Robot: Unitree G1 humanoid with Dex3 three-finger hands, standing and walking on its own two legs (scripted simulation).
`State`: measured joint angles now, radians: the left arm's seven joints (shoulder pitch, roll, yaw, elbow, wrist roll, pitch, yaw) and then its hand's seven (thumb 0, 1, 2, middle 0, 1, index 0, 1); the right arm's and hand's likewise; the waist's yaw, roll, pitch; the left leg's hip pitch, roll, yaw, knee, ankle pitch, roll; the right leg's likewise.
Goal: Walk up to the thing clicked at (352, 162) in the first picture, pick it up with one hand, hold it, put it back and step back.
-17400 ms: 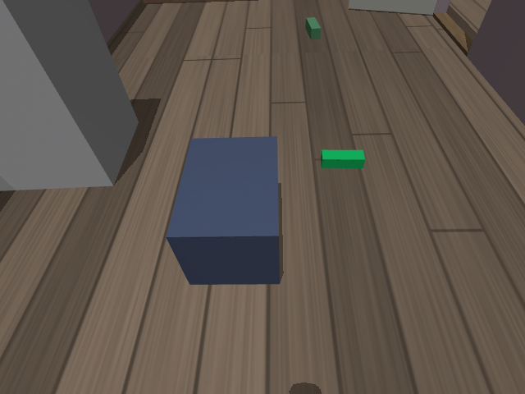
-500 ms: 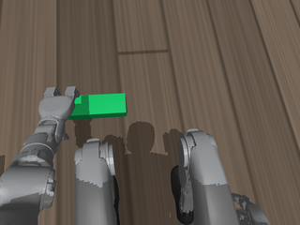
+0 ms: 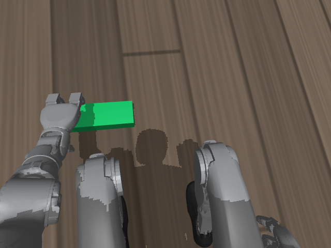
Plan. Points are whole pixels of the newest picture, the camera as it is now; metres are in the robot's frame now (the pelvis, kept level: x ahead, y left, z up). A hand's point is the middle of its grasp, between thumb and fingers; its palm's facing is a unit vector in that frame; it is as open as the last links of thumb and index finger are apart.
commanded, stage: rise first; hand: left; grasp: from above
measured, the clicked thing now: (99, 116) +0.48 +0.19 -0.31
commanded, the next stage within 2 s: approach in 1.58 s
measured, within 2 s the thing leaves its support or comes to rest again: neither
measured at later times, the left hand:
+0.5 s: hand (73, 125) +0.42 +0.24 -0.19, palm faces -0.46 -0.02 -0.89, open 14.2 cm
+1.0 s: hand (77, 121) +0.43 +0.23 -0.19, palm faces -0.46 -0.01 -0.89, open 14.3 cm
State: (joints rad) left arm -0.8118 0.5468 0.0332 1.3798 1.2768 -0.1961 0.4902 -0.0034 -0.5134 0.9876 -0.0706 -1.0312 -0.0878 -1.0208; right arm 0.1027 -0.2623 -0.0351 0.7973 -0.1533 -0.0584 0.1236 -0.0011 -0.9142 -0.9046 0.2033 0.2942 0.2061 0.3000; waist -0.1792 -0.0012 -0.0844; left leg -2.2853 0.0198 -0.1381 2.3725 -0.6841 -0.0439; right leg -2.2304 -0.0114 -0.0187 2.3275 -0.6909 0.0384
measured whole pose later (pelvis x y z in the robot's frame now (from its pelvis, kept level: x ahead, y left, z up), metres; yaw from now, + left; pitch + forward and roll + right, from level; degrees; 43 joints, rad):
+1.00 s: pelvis +0.00 +0.00 -0.01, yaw -1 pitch +33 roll -5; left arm -0.89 0.54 0.02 1.47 1.27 -0.17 0.50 0.00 -0.57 1.05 -0.08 -1.01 -0.07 -1.03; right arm 0.13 -0.27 0.00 0.80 -0.17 -0.08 0.16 0.00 -0.92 -0.91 0.20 0.29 0.21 0.30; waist -0.22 0.01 -0.08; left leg -2.31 0.02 -0.15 2.40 -0.68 -0.04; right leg -2.25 -0.01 -0.02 2.35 -0.68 0.04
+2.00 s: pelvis +0.00 +0.00 -0.01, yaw -1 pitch +34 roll -6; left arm -1.01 0.51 -0.04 1.58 1.30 -0.16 0.55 0.00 -0.52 1.06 -0.09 -1.07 -0.09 -1.08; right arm 0.12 -0.27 0.02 0.82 -0.20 -0.11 0.19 0.00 -0.91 -0.90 0.20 0.29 0.21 0.30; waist -0.26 0.01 -0.08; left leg -2.32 0.01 -0.16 2.41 -0.68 -0.05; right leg -2.27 0.00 -0.03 2.35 -0.67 0.04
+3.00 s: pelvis +0.01 +0.00 -0.04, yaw -4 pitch +32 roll -8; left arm -1.03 0.67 0.02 1.73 1.27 -0.19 0.63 0.00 -0.47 1.12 -0.11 -1.10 -0.10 -1.11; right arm 0.13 -0.29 0.11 0.84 -0.29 -0.19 0.30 0.00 -0.91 -0.90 0.20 0.29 0.20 0.30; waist -0.32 -0.02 0.06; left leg -2.36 0.01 -0.22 2.52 -0.72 -0.06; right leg -2.29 0.02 -0.07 2.42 -0.69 0.05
